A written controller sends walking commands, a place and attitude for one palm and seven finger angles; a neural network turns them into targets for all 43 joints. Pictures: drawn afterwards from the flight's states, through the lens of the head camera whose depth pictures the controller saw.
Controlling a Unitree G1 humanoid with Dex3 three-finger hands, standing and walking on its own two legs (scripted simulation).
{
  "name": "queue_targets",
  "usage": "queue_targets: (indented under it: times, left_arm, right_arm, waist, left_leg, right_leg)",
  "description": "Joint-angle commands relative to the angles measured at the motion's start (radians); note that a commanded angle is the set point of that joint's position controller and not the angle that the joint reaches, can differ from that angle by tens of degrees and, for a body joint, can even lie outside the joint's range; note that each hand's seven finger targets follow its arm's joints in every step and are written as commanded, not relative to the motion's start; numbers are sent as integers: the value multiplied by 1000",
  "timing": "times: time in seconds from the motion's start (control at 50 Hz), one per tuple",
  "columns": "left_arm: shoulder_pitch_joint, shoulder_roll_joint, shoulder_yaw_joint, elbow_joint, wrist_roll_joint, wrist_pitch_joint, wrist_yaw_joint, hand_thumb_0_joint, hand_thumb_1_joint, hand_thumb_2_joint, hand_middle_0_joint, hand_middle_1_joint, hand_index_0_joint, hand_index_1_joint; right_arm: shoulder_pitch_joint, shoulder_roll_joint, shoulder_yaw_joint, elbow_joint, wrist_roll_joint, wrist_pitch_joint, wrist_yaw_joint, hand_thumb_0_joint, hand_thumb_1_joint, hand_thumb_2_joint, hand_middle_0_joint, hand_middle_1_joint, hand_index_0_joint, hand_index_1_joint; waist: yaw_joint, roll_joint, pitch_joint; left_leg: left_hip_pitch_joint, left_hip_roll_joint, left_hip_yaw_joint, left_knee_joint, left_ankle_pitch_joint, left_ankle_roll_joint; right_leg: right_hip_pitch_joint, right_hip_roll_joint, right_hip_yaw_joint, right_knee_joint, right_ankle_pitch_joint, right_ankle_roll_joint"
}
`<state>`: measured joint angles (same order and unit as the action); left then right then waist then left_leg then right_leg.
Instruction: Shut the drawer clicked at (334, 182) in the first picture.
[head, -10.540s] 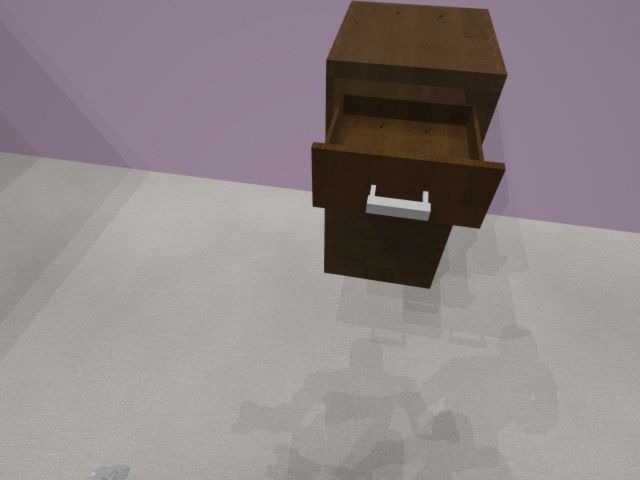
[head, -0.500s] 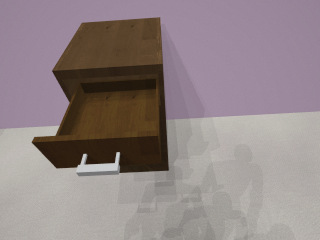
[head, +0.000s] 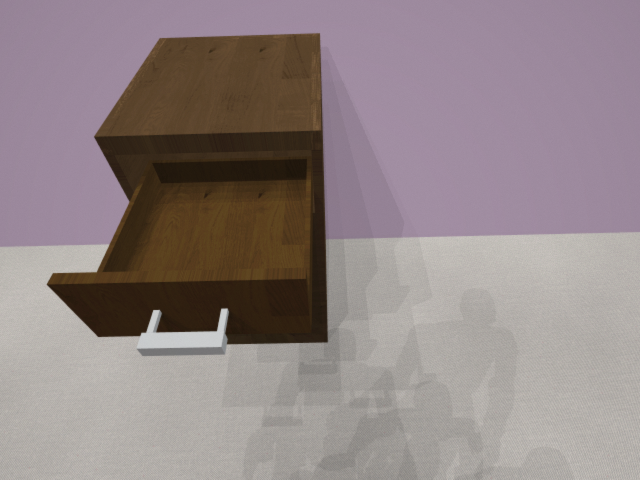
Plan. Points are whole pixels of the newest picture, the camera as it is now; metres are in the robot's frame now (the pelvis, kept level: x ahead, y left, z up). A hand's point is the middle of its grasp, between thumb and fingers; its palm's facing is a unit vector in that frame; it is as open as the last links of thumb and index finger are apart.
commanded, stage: look again from close up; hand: left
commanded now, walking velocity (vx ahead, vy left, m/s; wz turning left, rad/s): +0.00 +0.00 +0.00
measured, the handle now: (186, 329) +0.33 +0.23 -0.05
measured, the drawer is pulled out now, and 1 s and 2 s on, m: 0.30 0.30 0.30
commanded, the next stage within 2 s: shuffle to correct the standing spot in 0.50 s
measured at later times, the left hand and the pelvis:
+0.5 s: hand out of the picture -0.01 +0.17 -0.17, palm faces +0.02 -0.98 -0.19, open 7.4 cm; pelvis +0.00 +0.01 +0.00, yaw +0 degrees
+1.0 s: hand out of the picture +0.01 +0.18 -0.18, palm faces +0.05 -0.98 -0.17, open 7.4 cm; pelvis +0.04 +0.01 -0.01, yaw +0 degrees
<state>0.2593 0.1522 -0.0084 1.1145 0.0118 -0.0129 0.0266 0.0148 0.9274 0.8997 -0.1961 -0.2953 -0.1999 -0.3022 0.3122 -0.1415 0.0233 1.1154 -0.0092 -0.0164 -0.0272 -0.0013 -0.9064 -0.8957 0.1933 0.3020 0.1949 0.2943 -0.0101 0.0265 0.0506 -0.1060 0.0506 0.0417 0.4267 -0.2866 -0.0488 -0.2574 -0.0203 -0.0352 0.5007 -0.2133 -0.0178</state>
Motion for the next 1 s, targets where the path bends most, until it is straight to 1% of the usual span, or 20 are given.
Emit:
queue_targets:
  times: [0.0, 0.08, 0.12, 0.14, 0.18, 0.24, 0.32, 0.34, 0.44, 0.58, 0.6, 0.66, 0.68, 0.72, 0.76, 0.86, 0.9, 0.92, 0.96, 0.98]
  left_arm:
    - [64, 105, 23, -34, -1, -12, 9, 0, 900, 900, -200, -300, -200, -300]
    - [63, 104, 22, -35, 0, -10, 9, 0, 900, 900, -200, -300, -200, -300]
    - [68, 103, 23, -33, -1, -11, 9, 0, 900, 900, -200, -300, -200, -300]
    - [65, 99, 23, -32, 0, -8, 8, 0, 900, 900, -200, -300, -200, -300]
    - [69, 100, 23, -32, 0, -8, 9, 0, 900, 900, -200, -300, -200, -300]
    - [75, 96, 23, -31, 0, -7, 7, 0, 900, 900, -200, -300, -200, -300]
    - [85, 92, 24, -28, 1, -9, 8, 0, 900, 900, -200, -300, -200, -300]
    - [86, 90, 23, -27, 0, -8, 7, 0, 900, 900, -200, -300, -200, -300]
    - [94, 85, 23, -25, 0, -7, 8, 0, 900, 900, -200, -300, -200, -300]
    - [104, 72, 24, -21, 1, -10, 10, 0, 900, 900, -200, -300, -200, -300]
    - [108, 75, 27, -18, 2, -9, 9, 0, 900, 900, -200, -300, -200, -300]
    - [107, 90, 38, -39, 11, 4, 4, 0, 900, 900, -200, -300, -200, -300]
    - [104, 97, 43, -47, 13, 7, 3, 0, 900, 900, -200, -300, -200, -300]
    - [124, 95, 47, -53, 14, 6, 1, 0, 900, 900, -200, -300, -200, -300]
    - [122, 89, 49, -64, 13, 3, -2, 0, 900, 900, -200, -300, -200, -300]
    - [127, 62, 43, -66, 13, -16, -8, 0, 900, 900, -200, -300, -200, -300]
    - [139, 55, 40, -51, 11, -22, -3, 0, 900, 900, -200, -300, -200, -300]
    - [145, 56, 39, -45, 8, -24, 1, 0, 900, 900, -200, -300, -200, -300]
    - [147, 54, 36, -35, 2, -26, 8, 0, 900, 900, -200, -300, -200, -300]
    - [151, 62, 37, -28, 0, -28, 11, 0, 900, 900, -200, -300, -200, -300]
  right_arm:
    - [110, -73, -17, -11, -1, -9, -1, 0, -900, -900, 200, 300, 200, 300]
    - [103, -75, -16, -10, 0, -8, -1, 0, -900, -900, 200, 300, 200, 300]
    - [105, -75, -16, -11, 0, -9, -1, 0, -900, -900, 200, 300, 200, 300]
    - [102, -70, -17, -9, 0, -9, -2, 0, -900, -900, 200, 300, 200, 300]
    - [102, -72, -15, -8, 0, -8, -1, 0, -900, -900, 200, 300, 200, 300]
    - [106, -68, -16, -7, 0, -10, -2, 0, -900, -900, 200, 300, 200, 300]
    - [112, -66, -16, -5, 0, -10, -2, 0, -900, -900, 200, 300, 200, 300]
    - [111, -64, -16, -3, 1, -10, -3, 0, -900, -900, 200, 300, 200, 300]
    - [122, -55, -18, 2, 0, -9, -3, 0, -900, -900, 200, 300, 200, 300]
    - [138, -52, -18, 4, 1, -14, -6, 0, -900, -900, 200, 300, 200, 300]
    - [144, -53, -17, 8, -1, -13, -5, 0, -900, -900, 200, 300, 200, 300]
    - [149, -62, -28, -1, -10, 4, 2, 0, -900, -900, 200, 300, 200, 300]
    - [153, -59, -28, -7, -13, 9, 4, 0, -900, -900, 200, 300, 200, 300]
    - [163, -43, -29, -16, -16, 9, 6, 0, -900, -900, 200, 300, 200, 300]
    - [183, -43, -29, -15, -17, 3, 5, 0, -900, -900, 200, 300, 200, 300]
    - [191, -56, -28, -14, -11, -24, 0, 0, -900, -900, 200, 300, 200, 300]
    - [182, -48, -21, -13, -8, -31, -6, 0, -900, -900, 200, 300, 200, 300]
    - [185, -46, -19, -13, -7, -34, -11, 0, -900, -900, 200, 300, 200, 300]
    - [183, -52, -19, -6, -3, -36, -21, 0, -900, -900, 200, 300, 200, 300]
    - [177, -51, -19, -5, 0, -34, -25, 0, -900, -900, 200, 300, 200, 300]
  waist:
    - [2, -37, 18]
    - [3, -28, 40]
    - [4, -37, 28]
    - [4, -18, 40]
    - [7, -30, 52]
    - [6, -21, 49]
    - [8, -44, 43]
    - [8, -28, 45]
    - [8, -25, 51]
    - [9, -27, 42]
    - [11, -34, 28]
    - [16, -49, 96]
    - [16, -50, 121]
    - [20, -71, 124]
    - [12, -56, 117]
    - [16, 7, 103]
    - [19, -6, 88]
    - [17, -15, 54]
    - [15, 17, 15]
    - [17, -3, -2]
  left_leg:
    - [-73, 42, -26, -77, 112, 53]
    - [-80, 44, -25, -87, 103, 52]
    - [-72, 43, -26, -88, 102, 54]
    - [-70, 48, -28, -101, 96, 54]
    - [-87, 46, -28, -99, 84, 54]
    - [-76, 47, -31, -107, 85, 57]
    - [-82, 41, -27, -98, 80, 57]
    - [-74, 44, -32, -106, 81, 59]
    - [-81, 42, -32, -108, 63, 60]
    - [-88, 47, -31, -102, 89, 59]
    - [-92, 40, -30, -94, 44, 61]
    - [-162, 17, -35, -81, -174, 77]
    - [-194, 8, -39, -74, -214, 81]
    - [-206, -11, -27, -35, -205, 87]
    - [-183, -6, -34, -36, -188, 92]
    - [-149, 41, -75, -41, -34, 111]
    - [-138, 38, -54, -2, 145, 101]
    - [-113, 36, -43, 20, 252, 93]
    - [-66, 43, -34, 44, 473, 80]
    - [-60, 40, -28, 53, 527, 73]
  right_leg:
    - [42, -82, 99, -116, 88, -25]
    - [36, -81, 96, -123, 75, -22]
    - [41, -81, 95, -124, 69, -22]
    - [31, -74, 92, -126, 53, -21]
    - [30, -77, 94, -131, 33, -20]
    - [27, -72, 92, -134, 25, -20]
    - [33, -79, 94, -135, 20, -20]
    - [28, -73, 92, -138, 14, -20]
    - [20, -72, 94, -146, -19, -21]
    - [39, -71, 90, -124, 40, -22]
    - [51, -73, 85, -120, -20, -23]
    - [-23, -69, 92, -128, -324, -30]
    - [-45, -71, 104, -130, -386, -34]
    - [-64, -82, 129, -144, -426, -48]
    - [-81, -77, 118, -120, -413, -56]
    - [-55, -46, 64, -16, -186, -61]
    - [-12, -56, 59, 18, 19, -60]
    - [19, -62, 56, 42, 150, -58]
    - [56, -71, 45, 83, 386, -44]
    - [85, -83, 50, 83, 487, -40]
